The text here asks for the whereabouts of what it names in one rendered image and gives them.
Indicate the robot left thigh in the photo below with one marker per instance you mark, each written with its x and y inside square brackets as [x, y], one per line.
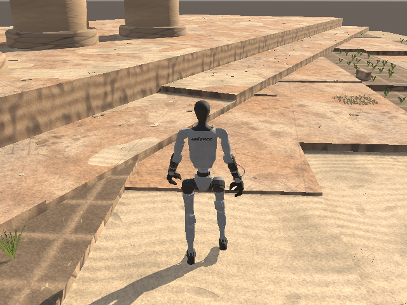
[188, 189]

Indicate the robot left shin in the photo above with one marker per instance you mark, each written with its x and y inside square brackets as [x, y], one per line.
[190, 235]

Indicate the robot left forearm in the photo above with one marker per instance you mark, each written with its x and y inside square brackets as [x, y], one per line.
[172, 167]

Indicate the right robot upper arm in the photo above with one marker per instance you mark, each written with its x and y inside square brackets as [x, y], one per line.
[225, 143]

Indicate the left robot upper arm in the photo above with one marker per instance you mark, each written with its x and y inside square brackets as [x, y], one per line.
[182, 134]

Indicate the robot right forearm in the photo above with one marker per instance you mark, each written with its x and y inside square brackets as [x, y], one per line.
[234, 170]

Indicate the robot left hand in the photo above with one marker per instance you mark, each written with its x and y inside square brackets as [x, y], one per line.
[176, 176]

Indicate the robot right hand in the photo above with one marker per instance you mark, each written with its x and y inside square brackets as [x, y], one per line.
[240, 187]

